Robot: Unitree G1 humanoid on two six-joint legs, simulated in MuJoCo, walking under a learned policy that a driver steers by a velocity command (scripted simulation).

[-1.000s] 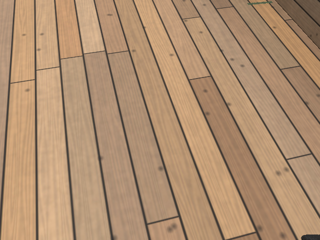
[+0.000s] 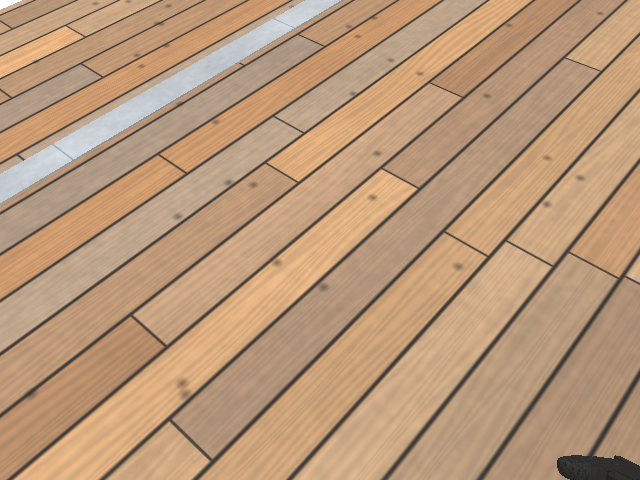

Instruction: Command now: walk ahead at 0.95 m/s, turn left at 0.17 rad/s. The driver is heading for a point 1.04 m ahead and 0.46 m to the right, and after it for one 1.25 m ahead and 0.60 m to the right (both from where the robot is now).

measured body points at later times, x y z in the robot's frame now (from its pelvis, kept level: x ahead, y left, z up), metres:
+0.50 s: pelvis +0.44 +0.01 -0.01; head +0.46 -0.02 +0.44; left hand +0.71 +0.19 -0.08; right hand +0.38 -0.26 -0.15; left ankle +0.25 +0.14 -0.71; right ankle +0.64 -0.15 -0.67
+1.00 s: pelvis +0.89 -0.15 -0.01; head +0.90 -0.18 +0.44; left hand +1.11 +0.05 -0.11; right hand +0.95 -0.51 -0.03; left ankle +1.10 -0.14 -0.72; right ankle +0.67 -0.10 -0.70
